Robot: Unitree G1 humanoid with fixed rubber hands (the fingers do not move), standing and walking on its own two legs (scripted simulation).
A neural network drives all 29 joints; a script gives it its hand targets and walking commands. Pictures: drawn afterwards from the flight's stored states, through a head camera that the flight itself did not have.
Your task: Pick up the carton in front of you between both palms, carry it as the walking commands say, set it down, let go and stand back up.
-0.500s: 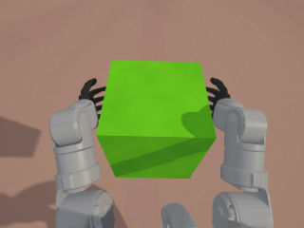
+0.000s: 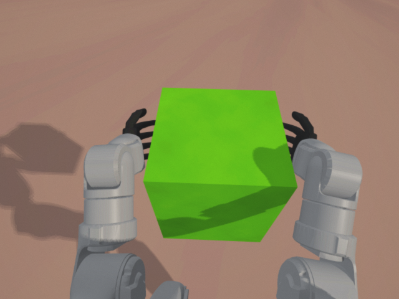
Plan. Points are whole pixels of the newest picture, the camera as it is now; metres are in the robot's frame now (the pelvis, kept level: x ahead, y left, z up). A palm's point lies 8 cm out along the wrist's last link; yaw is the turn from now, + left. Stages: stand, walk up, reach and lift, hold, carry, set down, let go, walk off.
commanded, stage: carry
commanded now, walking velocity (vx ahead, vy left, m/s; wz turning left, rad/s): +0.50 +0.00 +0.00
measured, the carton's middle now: (214, 170) +0.37 +0.02 +0.07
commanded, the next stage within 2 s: none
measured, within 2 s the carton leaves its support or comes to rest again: neither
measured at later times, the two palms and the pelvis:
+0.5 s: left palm (153, 51) +0.65 +0.20 +0.16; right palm (274, 58) +0.64 -0.10 +0.17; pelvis +0.30 +0.06 +0.04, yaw -2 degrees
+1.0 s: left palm (184, 29) +0.86 +0.15 +0.13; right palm (278, 35) +0.87 -0.14 +0.12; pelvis +0.61 +0.01 +0.04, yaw +0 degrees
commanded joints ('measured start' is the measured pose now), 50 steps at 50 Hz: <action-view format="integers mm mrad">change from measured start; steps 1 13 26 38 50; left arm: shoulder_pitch -733 -611 -619 -127 240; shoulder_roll -940 -746 -1055 -1022 -1001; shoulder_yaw -644 -468 -616 -787 -837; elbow -177 12 7 -280 -521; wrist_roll -346 -180 -235 -240 -258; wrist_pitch -11 71 -45 -66 -52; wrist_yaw -141 -108 -137 -200 -260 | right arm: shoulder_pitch -609 -677 -610 -87 224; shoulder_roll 822 789 966 945 995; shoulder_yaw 666 637 671 889 1008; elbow -25 97 49 -227 -445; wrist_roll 247 327 302 288 338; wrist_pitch -6 59 -61 -95 -69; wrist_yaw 67 76 113 158 200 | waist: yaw -32 -87 -107 -105 -86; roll -76 -161 121 125 -142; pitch -505 -360 -471 -407 -329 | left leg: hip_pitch -178 255 808 813 78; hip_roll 58 -12 277 179 105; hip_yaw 12 215 -64 185 124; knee -190 -1093 -1341 -1066 -772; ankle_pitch -16 320 341 815 120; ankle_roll -17 -46 70 -22 -110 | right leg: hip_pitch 547 520 -162 244 539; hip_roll -266 -193 -106 5 -289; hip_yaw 430 98 114 -86 166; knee -273 -254 222 -362 -540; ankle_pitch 213 595 35 258 212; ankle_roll -147 9 144 94 -33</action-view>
